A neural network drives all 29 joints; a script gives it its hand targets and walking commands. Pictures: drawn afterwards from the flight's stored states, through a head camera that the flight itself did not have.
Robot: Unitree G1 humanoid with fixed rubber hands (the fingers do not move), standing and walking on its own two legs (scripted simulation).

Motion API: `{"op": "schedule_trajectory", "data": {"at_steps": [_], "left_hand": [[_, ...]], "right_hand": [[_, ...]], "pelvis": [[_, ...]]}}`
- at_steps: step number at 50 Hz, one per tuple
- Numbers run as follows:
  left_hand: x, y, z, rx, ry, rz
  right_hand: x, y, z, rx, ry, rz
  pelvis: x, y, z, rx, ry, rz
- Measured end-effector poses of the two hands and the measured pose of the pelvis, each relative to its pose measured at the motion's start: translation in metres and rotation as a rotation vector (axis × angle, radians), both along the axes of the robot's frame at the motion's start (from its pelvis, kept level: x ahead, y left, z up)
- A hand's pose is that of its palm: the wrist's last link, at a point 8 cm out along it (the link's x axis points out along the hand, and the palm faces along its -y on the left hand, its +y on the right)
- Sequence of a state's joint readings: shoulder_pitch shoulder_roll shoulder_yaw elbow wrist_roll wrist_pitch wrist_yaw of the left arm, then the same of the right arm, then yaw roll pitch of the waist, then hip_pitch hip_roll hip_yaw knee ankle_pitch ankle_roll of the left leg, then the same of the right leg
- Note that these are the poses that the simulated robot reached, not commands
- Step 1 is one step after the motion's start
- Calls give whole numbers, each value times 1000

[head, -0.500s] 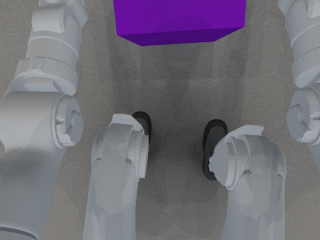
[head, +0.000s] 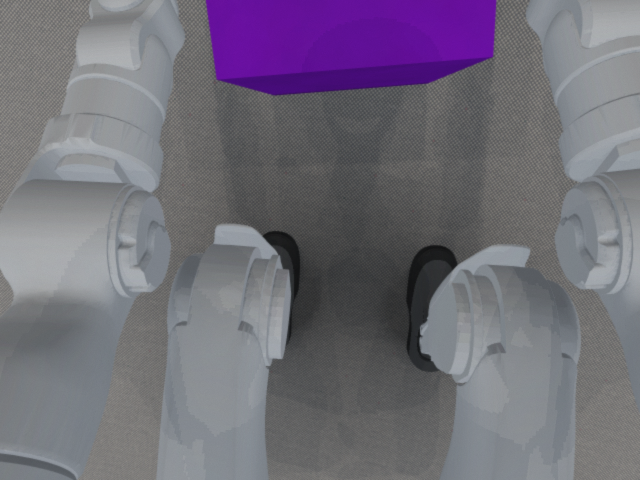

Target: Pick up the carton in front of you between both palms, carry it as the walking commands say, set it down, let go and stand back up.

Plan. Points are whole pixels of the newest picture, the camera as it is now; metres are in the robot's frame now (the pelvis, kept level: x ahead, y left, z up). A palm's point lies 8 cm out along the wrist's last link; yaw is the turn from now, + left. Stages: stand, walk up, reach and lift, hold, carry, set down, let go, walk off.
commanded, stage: reach and lift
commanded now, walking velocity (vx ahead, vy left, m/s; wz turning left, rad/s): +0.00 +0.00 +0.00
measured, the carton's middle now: out of the picture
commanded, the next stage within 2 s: none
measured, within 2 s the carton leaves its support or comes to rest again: leaves its support in 0.48 s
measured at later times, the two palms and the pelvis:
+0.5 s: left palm out of the picture +0.55 +0.19 -0.16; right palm out of the picture +0.57 -0.12 -0.17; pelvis +0.00 +0.00 -0.01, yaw +0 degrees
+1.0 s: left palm out of the picture +0.49 +0.18 +0.05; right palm out of the picture +0.51 -0.12 +0.05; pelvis -0.02 +0.00 +0.10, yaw +0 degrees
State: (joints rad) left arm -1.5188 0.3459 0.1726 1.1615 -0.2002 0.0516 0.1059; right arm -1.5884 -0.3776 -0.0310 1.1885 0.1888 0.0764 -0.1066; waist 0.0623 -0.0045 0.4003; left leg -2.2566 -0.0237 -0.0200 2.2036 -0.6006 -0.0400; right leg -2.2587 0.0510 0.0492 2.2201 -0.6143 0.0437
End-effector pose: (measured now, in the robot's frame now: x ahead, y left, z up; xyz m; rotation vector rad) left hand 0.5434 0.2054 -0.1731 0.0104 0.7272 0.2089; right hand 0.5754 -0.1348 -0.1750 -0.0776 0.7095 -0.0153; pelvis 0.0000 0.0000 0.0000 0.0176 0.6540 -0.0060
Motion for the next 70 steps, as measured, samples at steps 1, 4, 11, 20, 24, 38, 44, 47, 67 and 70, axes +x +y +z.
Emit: {"op": "schedule_trajectory", "data": {"at_steps": [1,4,11,20,24,38,44,47,67,70], "left_hand": [[0,-2,0,-2,-2,-4],[1,-12,1,-17,-10,-29],[5,-20,2,-19,0,-14],[2,-18,0,-61,-5,-32],[4,-19,8,-54,-1,-31],[-35,-23,145,-53,-36,36],[-51,-26,191,-44,-28,19],[-53,-27,208,-42,-39,15],[-75,-36,321,-48,-43,3],[-81,-36,342,-51,-41,3]], "right_hand": [[-1,1,0,2,-1,1],[-3,6,1,11,-4,12],[-1,19,3,-7,10,24],[-3,16,1,40,15,4],[-7,17,5,30,16,-15],[-42,19,151,45,-14,-49],[-63,15,193,41,-8,-56],[-67,14,209,48,-18,-62],[-93,5,323,60,-21,-85],[-99,4,343,63,-19,-91]], "pelvis": [[-1,0,0,0,-2,0],[-4,0,1,1,-14,0],[-9,-2,1,2,-48,-4],[-3,-1,-7,1,-49,-6],[0,0,-7,-4,-30,-4],[-5,-2,47,-18,63,14],[-18,-3,82,-19,80,18],[-22,-3,93,-18,82,19],[12,-3,186,-13,58,13],[19,-3,204,-14,31,14]]}}
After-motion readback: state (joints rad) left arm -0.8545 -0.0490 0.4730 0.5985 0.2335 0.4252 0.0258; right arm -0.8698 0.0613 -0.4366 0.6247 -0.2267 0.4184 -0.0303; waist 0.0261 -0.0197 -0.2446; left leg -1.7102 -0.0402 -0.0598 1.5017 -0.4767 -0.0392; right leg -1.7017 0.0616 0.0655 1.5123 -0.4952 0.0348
